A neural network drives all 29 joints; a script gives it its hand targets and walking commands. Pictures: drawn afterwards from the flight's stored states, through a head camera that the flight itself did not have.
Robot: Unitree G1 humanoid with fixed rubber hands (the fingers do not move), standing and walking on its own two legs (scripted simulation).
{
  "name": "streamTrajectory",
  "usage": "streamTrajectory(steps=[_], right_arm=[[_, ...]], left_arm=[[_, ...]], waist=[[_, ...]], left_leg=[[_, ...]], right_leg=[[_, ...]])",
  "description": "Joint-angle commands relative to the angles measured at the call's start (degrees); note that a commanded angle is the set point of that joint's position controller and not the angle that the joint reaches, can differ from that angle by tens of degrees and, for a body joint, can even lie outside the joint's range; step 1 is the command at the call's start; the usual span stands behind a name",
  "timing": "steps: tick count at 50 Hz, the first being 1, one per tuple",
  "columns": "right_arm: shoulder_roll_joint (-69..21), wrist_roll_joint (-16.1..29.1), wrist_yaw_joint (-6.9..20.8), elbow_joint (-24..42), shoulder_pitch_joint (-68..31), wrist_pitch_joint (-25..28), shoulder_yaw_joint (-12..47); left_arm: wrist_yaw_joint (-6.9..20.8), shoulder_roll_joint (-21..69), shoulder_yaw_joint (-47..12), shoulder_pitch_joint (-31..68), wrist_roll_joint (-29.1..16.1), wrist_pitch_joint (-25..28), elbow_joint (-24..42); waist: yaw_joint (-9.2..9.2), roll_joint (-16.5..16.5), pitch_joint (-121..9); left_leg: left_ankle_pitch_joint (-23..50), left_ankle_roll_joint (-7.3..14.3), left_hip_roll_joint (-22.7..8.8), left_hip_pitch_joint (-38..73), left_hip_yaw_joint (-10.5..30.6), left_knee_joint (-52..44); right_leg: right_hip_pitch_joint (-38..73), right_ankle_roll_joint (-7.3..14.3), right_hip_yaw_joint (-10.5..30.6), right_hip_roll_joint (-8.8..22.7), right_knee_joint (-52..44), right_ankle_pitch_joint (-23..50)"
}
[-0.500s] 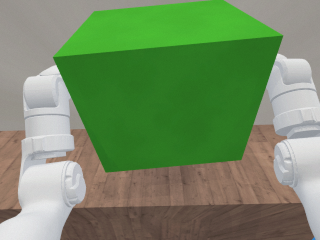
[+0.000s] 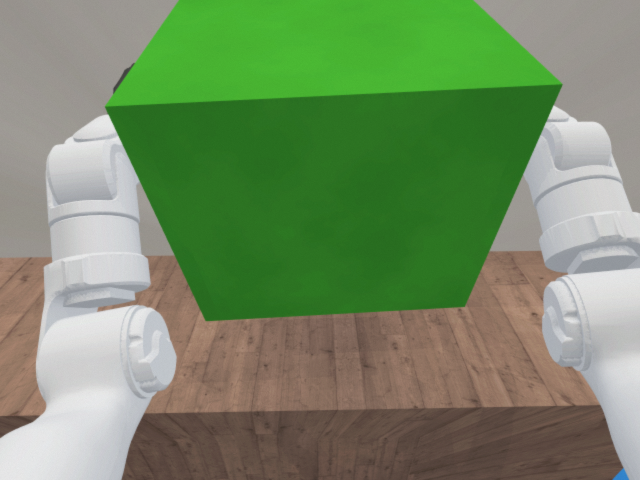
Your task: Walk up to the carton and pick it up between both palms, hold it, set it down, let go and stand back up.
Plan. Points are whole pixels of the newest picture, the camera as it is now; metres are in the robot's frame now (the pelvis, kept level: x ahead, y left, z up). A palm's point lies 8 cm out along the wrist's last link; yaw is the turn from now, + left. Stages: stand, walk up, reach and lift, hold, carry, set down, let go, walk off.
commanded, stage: set down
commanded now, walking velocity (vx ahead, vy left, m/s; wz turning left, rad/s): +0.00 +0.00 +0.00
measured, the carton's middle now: (327, 151) +0.40 +0.00 +0.30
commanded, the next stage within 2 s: none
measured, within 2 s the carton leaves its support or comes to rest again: neither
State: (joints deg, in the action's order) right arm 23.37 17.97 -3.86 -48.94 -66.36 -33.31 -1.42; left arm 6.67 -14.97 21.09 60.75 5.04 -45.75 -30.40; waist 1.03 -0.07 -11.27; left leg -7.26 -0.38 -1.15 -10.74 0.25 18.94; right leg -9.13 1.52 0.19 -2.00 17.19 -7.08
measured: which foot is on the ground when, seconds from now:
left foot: down 0.00-1.00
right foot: down 0.00-1.00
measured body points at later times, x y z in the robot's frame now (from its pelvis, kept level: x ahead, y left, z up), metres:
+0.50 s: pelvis +0.02 -0.01 +0.00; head -0.01 +0.00 +0.45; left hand +0.41 +0.22 +0.25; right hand +0.45 -0.20 +0.25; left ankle +0.03 +0.13 -0.75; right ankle +0.03 -0.10 -0.75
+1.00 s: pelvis +0.02 -0.01 +0.00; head -0.02 +0.00 +0.45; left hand +0.41 +0.21 +0.24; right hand +0.44 -0.20 +0.23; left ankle +0.03 +0.13 -0.75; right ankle +0.03 -0.10 -0.75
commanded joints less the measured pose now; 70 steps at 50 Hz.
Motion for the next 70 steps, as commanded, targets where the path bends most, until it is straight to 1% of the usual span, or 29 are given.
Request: streamTrajectory(steps=[1, 3, 8, 13, 17, 19, 23, 27, 31, 32, 34, 36, 38, 39, 40, 43, 45, 47, 51, 54, 55, 57, 59, 63, 64, 66, 68, 69, 70], right_arm=[[-30.65, 1.97, 12.14, 11.73, -40.52, 9.71, 2.01], [-30.16, 2.57, 12.46, 9.2, -40.09, 10.51, 2.56], [-32.23, 4.96, 10.65, 17.36, -38.29, 12.98, 7.19], [-31.88, 7.07, 8.66, 30.2, -39.71, 15.12, 11.37], [-35.05, 9.27, 7.6, 39.1, -36.27, 16.21, 16.62], [-33.0, 8.94, 7.55, 34.75, -33.33, 14.77, 15.51], [-33.97, 7.67, 6.88, 36.68, -31.94, 14.69, 15.64], [-34.09, 7.5, 6.91, 38.65, -31.4, 14.78, 16.16], [-31.07, 4.74, 8.11, 28.93, -28.27, 14.29, 11.4], [-33.07, 4.92, 8.62, 29.96, -29.27, 14.06, 12.84], [-31.53, 3.87, 9.61, 25.88, -30.71, 14.22, 11.35], [-33.47, 3.16, 10.14, 28.92, -30.34, 15.16, 11.58], [-32.7, 2.58, 10.82, 24.19, -30.12, 15.71, 9.44], [-32.47, 1.63, 10.69, 27.84, -29.99, 15.84, 9.97], [-33.66, 3.71, 10.33, 30.04, -30.18, 16.15, 11.39], [-31.21, 0.26, 11.24, 24.04, -31.38, 16.49, 7.35], [-33.41, 0.87, 11.11, 25.9, -30.44, 17.29, 8.98], [-30.92, -0.91, 11.31, 19.63, -28.55, 17.1, 6.32], [-32.43, -1.84, 12.79, 17.83, -26.6, 17.59, 5.43], [-32.95, 0.42, 12.35, 19.31, -24.89, 18.78, 7.45], [-33.15, 1.38, 12.16, 26.96, -27.81, 20.1, 9.32], [-31.28, 0.94, 12.21, 26.65, -29.16, 20.81, 8.14], [-31.83, -0.4, 11.88, 28.57, -26.95, 20.77, 9.11], [-32.49, 1.51, 11.72, 32.89, -27.44, 21.64, 12.07], [-32.02, 0.73, 12.03, 25.8, -24.39, 20.62, 10.67], [-31.79, 0.35, 11.56, 31.98, -25.79, 21.59, 10.95], [-34.12, 2.04, 11.27, 34.93, -24.42, 21.64, 14.79], [-34.81, 2.17, 11.47, 30.29, -22.36, 21.24, 14.73], [-34.56, 1.31, 11.39, 34.38, -24.65, 21.75, 13.95]], left_arm=[[7.53, 25.27, -11.78, 39.41, -5.72, 8.55, 7.36], [6.95, 25.58, -13.39, 36.95, -4.94, 7.92, 8.8], [6.13, 25.53, -16.26, 33.24, -6.69, 7.72, 17.47], [4.57, 27.13, -23.57, 29.64, -10.17, 7.14, 25.04], [2.24, 30.41, -33.24, 29.48, -14.42, 8.46, 36.93], [2.19, 29.14, -29.74, 23.86, -11.22, 6.95, 31.78], [3.56, 29.22, -32.24, 25.84, -12.52, 7.15, 35.01], [2.85, 30.46, -31.4, 20.46, -11.78, 6.94, 32.53], [3.17, 29.15, -28.32, 22.56, -8.87, 7.05, 27.84], [3.27, 28.56, -27.03, 23.01, -8.44, 6.98, 27.91], [3.73, 28.44, -23.12, 21.47, -7.34, 7.45, 21.06], [3.55, 27.53, -22.68, 21.42, -6.85, 7.92, 23.12], [3.26, 28.61, -23.61, 24.95, -6.85, 8.93, 23.18], [3.39, 28.99, -24.21, 21.45, -6.76, 8.91, 23.79], [3.51, 29.09, -24.53, 20.34, -7.66, 8.71, 24.63], [2.52, 30.3, -24.27, 25.08, -7.64, 9.89, 22.4], [2.87, 30.47, -23.63, 22.79, -7.55, 10.26, 22.96], [3.66, 28.47, -21.0, 21.62, -4.98, 10.54, 17.48], [2.92, 29.59, -21.83, 21.82, -5.47, 11.22, 18.82], [2.07, 31.75, -25.13, 20.55, -6.98, 11.59, 24.66], [1.67, 32.91, -29.12, 22.88, -8.96, 12.69, 30.22], [1.2, 33.51, -30.35, 19.92, -9.67, 12.71, 25.26], [1.0, 32.79, -28.73, 18.7, -9.34, 13.15, 25.43], [0.34, 33.64, -31.96, 17.23, -9.93, 13.64, 29.81], [-0.17, 33.32, -30.48, 17.16, -9.32, 13.11, 27.61], [0.29, 34.07, -32.98, 16.44, -10.09, 13.83, 29.34], [-0.11, 34.05, -33.29, 14.65, -10.83, 13.92, 33.21], [-0.54, 33.12, -34.06, 16.36, -10.82, 14.27, 33.43], [-0.62, 33.43, -33.59, 14.95, -10.59, 14.25, 31.41]], waist=[[0.4, 3.57, -13.66], [-0.3, 3.83, -14.21], [-1.56, -0.43, -21.77], [-1.06, -0.62, -26.06], [1.25, 0.42, -35.54], [0.08, 0.84, -28.51], [2.8, 0.74, -28.99], [1.25, -0.39, -28.27], [2.65, 2.01, -21.45], [0.22, 1.16, -20.86], [-1.26, -1.14, -15.6], [-1.87, -1.58, -19.6], [-1.24, 1.81, -18.48], [-0.34, -0.2, -19.39], [-1.64, -0.63, -22.31], [0.21, 0.88, -18.25], [-1.73, -1.59, -20.12], [-0.58, -0.1, -15.11], [-0.34, 0.98, -15.21], [-0.13, 1.39, -20.47], [0.55, 3.06, -27.71], [1.63, 2.22, -24.37], [0.34, -0.95, -23.7], [-0.12, 1.27, -27.48], [0.79, 1.84, -24.1], [1.57, 0.31, -25.23], [-0.8, -0.44, -28.8], [0.04, 1.74, -27.65], [0.88, -0.17, -27.6]], left_leg=[[-14.81, 2.49, -1.64, -9.11, 3.82, -10.79], [-7.44, 0.72, -0.2, -4.22, 1.53, -8.58], [8.24, 0.22, 2.16, 8.07, -0.22, -2.77], [21.01, -0.34, 2.56, 13.29, -0.3, 0.51], [33.03, -2.97, 2.2, 19.87, 1.52, 4.68], [27.37, -2.1, 2.62, 17.05, 1.09, 3.38], [23.29, -1.55, 3.86, 14.76, 0.43, 2.84], [24.53, -2.25, 3.55, 14.09, 0.88, 3.14], [17.18, -2.26, 3.83, 12.67, 0.53, 1.28], [16.53, -1.73, 3.56, 11.47, 0.43, 0.58], [9.16, -0.27, 3.22, 8.51, 0.56, -1.62], [9.81, -0.21, 3.01, 9.36, 0.34, -1.15], [8.56, -0.82, 2.68, 8.45, 0.35, -1.62], [11.25, -0.11, 2.85, 9.63, 0.66, -1.04], [13.62, -0.29, 2.9, 10.14, 0.17, -0.47], [6.7, -0.96, 2.82, 7.86, 0.48, -1.85], [7.86, -0.24, 2.26, 8.93, 0.19, -1.53], [2.01, -0.44, 2.51, 6.93, -0.06, -3.46], [2.3, -0.54, 2.04, 7.42, -0.25, -3.67], [14.17, -1.91, 1.83, 13.19, 0.22, -0.74], [18.62, -2.69, 2.32, 16.34, 0.64, 0.93], [16.94, -3.02, 1.38, 15.23, 1.7, 0.68], [17.73, -2.12, 1.69, 14.68, 0.61, 0.53], [23.03, -2.61, 1.82, 17.25, 1.02, 1.95], [21.75, -3.07, 1.77, 16.71, 0.88, 1.78], [23.87, -2.92, 1.42, 17.88, 1.2, 2.04], [26.16, -3.02, 1.82, 17.68, 0.83, 2.95], [26.44, -3.23, 2.16, 17.35, 0.6, 2.53], [24.79, -2.83, 2.33, 15.49, 1.49, 2.36]], right_leg=[[18.89, -0.95, -1.43, -4.27, 0.7, -0.65], [16.14, -0.57, -0.97, -3.14, -1.35, 0.9], [13.74, -0.64, -0.91, -1.35, -3.8, 7.01], [14.15, -1.69, -1.16, -1.69, -2.02, 17.56], [13.99, -2.01, -1.97, -2.71, -0.76, 25.94], [13.6, -1.5, -1.58, -2.4, -1.67, 23.3], [16.83, -2.46, -0.44, -1.28, -1.03, 25.5], [16.04, -2.43, -1.06, -2.14, -1.08, 26.26], [11.77, -1.76, -1.64, -1.66, -3.02, 17.47], [11.65, -1.7, -1.37, -1.84, -2.59, 16.49], [10.69, -1.71, -0.52, -0.95, -4.39, 9.11], [11.42, -1.85, -1.24, -1.05, -3.07, 10.87], [10.17, -1.27, -0.95, -0.66, -2.49, 9.26], [10.26, -1.75, -0.78, -1.04, -2.58, 12.78], [12.05, -1.77, -1.22, -1.49, -2.25, 13.9], [8.8, -0.93, -1.78, -1.27, -2.93, 6.95], [9.82, -1.32, -1.3, -1.17, -2.82, 8.87], [7.86, -1.38, -1.59, -0.88, -3.72, 3.98], [8.16, -0.96, -1.6, -0.66, -3.57, 3.46], [8.32, -0.96, -2.38, -1.81, -2.65, 11.73], [8.95, -1.13, -2.62, -2.12, -2.08, 16.11], [6.14, -0.58, -2.9, -2.54, -3.09, 13.84], [7.34, -0.81, -2.67, -1.94, -2.71, 16.64], [7.62, -1.25, -3.13, -2.61, -1.63, 20.46], [5.84, -1.45, -3.21, -2.29, -2.14, 18.23], [5.74, -1.4, -3.55, -2.67, -2.05, 20.21], [7.83, -2.03, -2.77, -2.74, -1.08, 23.09], [8.27, -1.69, -2.58, -2.07, -1.2, 23.74], [8.54, -1.91, -2.67, -2.39, -0.72, 26.25]])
